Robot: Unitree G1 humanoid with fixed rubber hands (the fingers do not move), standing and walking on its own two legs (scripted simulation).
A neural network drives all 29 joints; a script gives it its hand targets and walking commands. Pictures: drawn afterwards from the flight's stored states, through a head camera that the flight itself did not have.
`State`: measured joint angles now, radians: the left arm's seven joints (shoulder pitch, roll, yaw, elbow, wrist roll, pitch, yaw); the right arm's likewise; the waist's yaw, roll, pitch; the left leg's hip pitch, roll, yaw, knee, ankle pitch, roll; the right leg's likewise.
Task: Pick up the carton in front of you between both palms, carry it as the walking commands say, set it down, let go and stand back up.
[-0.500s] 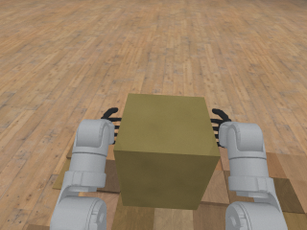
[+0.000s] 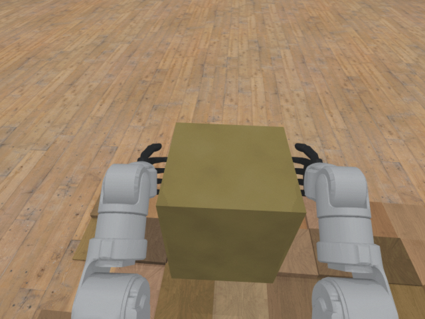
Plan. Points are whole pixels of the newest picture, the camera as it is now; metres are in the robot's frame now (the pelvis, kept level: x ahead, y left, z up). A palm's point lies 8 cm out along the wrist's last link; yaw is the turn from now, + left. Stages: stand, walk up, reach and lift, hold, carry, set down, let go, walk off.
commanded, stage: carry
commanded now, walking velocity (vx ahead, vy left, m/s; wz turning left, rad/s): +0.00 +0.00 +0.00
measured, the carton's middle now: (225, 205) +0.35 +0.00 +0.05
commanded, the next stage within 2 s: none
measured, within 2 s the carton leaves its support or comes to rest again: neither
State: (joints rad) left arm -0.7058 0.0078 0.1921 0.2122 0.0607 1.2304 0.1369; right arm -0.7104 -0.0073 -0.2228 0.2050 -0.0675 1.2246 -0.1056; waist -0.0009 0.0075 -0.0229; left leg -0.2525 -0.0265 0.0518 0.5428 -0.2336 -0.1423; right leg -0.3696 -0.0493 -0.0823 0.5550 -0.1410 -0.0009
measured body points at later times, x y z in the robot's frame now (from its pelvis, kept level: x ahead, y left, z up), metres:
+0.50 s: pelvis -0.04 -0.03 -0.01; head -0.05 -0.02 +0.44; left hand +0.32 +0.14 +0.11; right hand +0.33 -0.16 +0.12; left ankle -0.02 +0.08 -0.75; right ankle +0.05 -0.13 -0.73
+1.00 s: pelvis -0.05 -0.03 -0.01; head -0.07 -0.02 +0.44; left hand +0.30 +0.13 +0.11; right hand +0.31 -0.17 +0.11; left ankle -0.02 +0.08 -0.75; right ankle +0.05 -0.13 -0.73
